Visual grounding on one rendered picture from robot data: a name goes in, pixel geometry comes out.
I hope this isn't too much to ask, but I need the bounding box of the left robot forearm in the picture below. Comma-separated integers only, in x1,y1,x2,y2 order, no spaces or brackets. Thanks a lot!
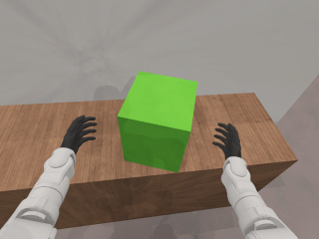
0,147,77,239

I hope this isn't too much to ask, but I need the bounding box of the carton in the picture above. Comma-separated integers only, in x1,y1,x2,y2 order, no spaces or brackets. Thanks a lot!
117,71,198,173

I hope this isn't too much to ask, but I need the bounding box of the pedestal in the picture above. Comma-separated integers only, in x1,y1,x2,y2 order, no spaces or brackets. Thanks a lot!
0,93,299,230

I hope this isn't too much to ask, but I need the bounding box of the right robot forearm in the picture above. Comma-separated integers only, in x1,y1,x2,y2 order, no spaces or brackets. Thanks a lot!
221,156,298,239

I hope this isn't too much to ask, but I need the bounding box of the right robot hand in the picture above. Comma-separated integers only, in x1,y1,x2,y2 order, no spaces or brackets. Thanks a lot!
212,122,241,160

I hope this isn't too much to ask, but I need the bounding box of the left robot upper arm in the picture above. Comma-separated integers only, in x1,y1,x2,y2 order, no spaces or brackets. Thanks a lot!
0,217,57,239

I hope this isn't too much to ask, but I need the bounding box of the right robot upper arm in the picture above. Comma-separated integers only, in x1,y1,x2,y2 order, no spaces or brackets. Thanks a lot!
245,227,297,239

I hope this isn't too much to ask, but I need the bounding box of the left robot hand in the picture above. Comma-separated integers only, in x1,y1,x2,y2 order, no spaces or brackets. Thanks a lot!
60,115,97,154

